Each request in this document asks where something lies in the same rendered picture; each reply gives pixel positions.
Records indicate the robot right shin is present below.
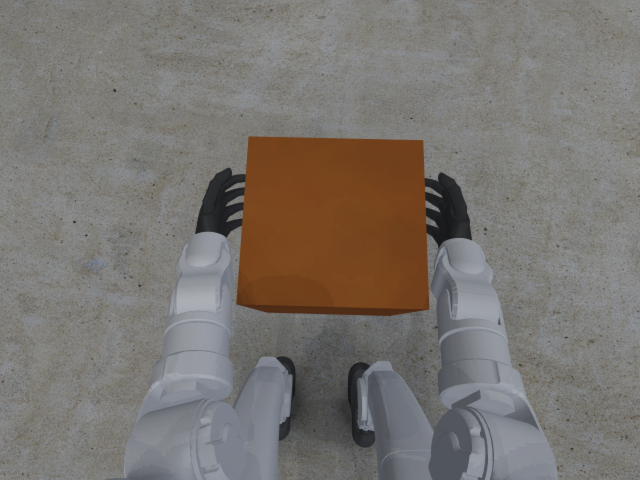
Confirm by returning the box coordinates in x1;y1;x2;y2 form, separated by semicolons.
357;361;403;431

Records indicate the robot left forearm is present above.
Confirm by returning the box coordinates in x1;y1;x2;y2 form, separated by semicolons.
124;232;235;478

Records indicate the robot right forearm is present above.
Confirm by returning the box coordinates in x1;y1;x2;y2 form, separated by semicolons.
431;238;558;480

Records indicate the right robot hand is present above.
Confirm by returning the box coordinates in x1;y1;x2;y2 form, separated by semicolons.
425;172;472;249

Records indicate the right robot thigh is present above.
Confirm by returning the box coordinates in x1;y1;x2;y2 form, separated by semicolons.
357;371;434;480

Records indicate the robot left upper arm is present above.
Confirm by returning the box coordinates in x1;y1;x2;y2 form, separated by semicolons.
106;397;247;480

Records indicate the left robot hand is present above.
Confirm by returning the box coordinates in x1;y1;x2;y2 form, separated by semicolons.
195;168;246;238

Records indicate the robot right upper arm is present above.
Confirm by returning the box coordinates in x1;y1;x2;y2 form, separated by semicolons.
428;406;557;480

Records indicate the carton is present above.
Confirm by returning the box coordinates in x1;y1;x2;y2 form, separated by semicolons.
236;136;429;316

